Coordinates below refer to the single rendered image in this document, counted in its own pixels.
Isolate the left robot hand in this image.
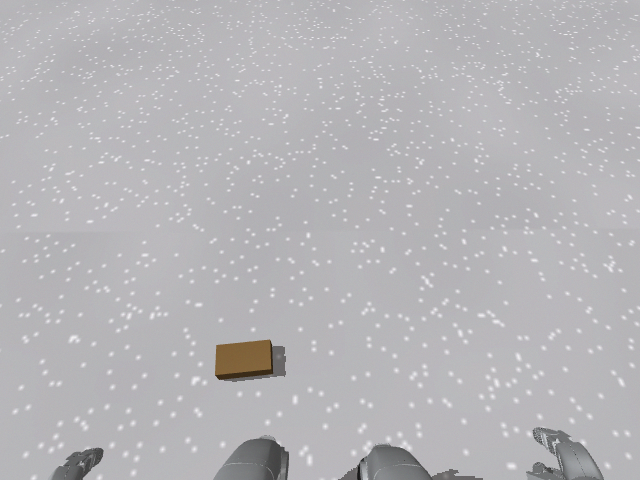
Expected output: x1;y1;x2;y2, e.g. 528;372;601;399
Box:
48;448;103;480

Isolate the carton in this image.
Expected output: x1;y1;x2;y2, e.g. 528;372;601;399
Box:
215;340;273;380

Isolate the right robot hand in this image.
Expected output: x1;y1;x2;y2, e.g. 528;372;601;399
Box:
526;428;604;480

